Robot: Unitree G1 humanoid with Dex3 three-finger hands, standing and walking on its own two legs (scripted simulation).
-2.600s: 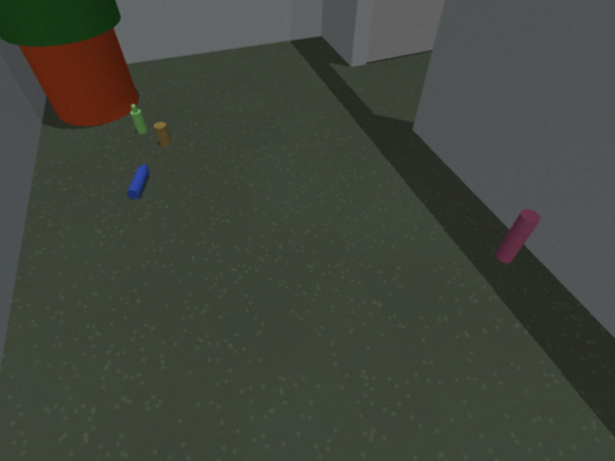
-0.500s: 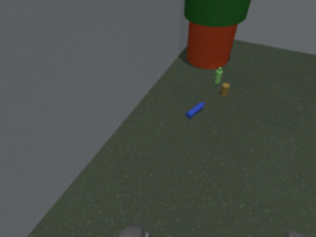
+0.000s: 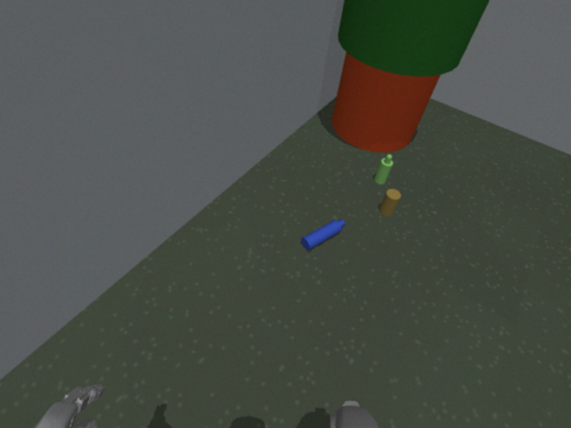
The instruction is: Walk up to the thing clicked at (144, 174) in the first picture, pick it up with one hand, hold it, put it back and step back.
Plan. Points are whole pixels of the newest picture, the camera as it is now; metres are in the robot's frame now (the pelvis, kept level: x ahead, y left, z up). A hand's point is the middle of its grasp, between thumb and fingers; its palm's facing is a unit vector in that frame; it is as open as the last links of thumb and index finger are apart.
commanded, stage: walk up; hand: left
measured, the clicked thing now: (324, 232) +0.97 -0.20 -0.72
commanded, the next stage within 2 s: none
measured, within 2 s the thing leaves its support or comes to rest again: neither
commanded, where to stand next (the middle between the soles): +0.73 -0.59 m, yaw +26 degrees
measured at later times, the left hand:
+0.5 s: hand (219, 417) +0.17 +0.10 -0.17, palm faces +0.18 -0.93 -0.31, open 7.4 cm
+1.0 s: hand (329, 320) +0.33 -0.08 -0.13, palm faces +0.29 -0.87 -0.39, open 7.3 cm
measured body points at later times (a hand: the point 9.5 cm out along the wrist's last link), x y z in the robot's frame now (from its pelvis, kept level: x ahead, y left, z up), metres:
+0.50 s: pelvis +0.20 -0.17 -0.01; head +0.23 -0.13 +0.43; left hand +0.16 +0.15 -0.14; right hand +0.37 -0.47 -0.09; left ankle +0.28 -0.07 -0.72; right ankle +0.13 -0.23 -0.70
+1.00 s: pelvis +0.36 -0.37 -0.01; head +0.37 -0.37 +0.44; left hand +0.31 -0.03 -0.10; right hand +0.53 -0.70 -0.10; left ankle +0.33 -0.22 -0.64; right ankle +0.41 -0.48 -0.72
